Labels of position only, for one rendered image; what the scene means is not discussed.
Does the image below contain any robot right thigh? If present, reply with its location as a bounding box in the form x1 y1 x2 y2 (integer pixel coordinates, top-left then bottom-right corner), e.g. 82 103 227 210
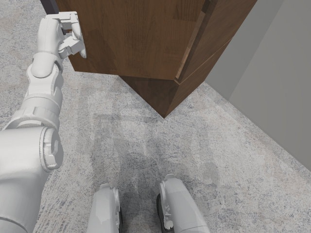
159 178 211 233

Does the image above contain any robot left forearm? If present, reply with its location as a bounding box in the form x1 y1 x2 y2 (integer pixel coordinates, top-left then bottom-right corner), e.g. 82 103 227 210
0 52 64 132

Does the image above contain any robot left hand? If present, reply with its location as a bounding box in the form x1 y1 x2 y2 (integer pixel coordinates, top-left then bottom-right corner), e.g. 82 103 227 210
37 11 86 63

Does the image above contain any left robot upper arm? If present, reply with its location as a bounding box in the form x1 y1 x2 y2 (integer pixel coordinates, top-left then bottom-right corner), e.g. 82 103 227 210
0 126 64 233

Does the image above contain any handle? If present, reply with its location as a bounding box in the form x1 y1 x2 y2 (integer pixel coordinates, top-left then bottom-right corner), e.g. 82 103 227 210
40 0 72 35

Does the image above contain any robot right shin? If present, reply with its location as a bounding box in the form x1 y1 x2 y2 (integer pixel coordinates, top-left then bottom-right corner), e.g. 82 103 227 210
161 174 175 229

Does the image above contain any cupboard door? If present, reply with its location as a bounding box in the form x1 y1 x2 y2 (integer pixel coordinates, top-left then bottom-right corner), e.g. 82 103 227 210
55 0 205 80

